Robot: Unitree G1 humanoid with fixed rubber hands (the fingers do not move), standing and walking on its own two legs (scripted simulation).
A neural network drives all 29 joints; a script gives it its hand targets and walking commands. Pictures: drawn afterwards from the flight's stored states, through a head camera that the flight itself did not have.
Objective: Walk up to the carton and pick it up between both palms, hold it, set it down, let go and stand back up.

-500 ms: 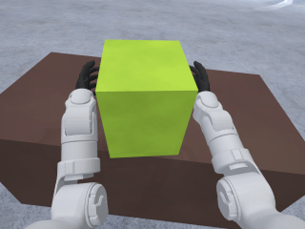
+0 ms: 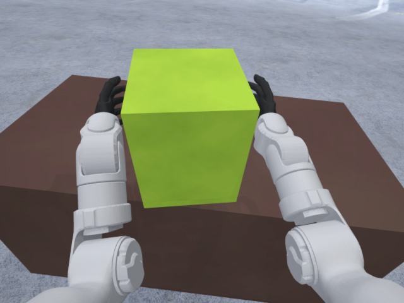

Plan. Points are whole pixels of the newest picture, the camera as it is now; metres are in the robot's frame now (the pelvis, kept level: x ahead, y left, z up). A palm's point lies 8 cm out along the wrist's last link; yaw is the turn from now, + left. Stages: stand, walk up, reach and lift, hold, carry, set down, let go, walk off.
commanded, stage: hold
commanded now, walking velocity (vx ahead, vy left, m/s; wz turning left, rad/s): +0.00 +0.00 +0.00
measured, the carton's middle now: (187, 129) +0.40 +0.01 +0.17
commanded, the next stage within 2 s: none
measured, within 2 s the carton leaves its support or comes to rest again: neither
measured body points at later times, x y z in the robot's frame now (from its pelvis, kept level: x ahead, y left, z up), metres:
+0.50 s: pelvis +0.01 +0.00 +0.00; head -0.05 +0.02 +0.45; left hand +0.38 +0.16 +0.22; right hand +0.39 -0.14 +0.23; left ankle +0.04 +0.11 -0.75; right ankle +0.01 -0.10 -0.75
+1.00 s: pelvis +0.00 +0.00 +0.00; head -0.06 +0.02 +0.44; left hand +0.38 +0.16 +0.23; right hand +0.38 -0.14 +0.23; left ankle +0.04 +0.11 -0.75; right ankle +0.01 -0.10 -0.75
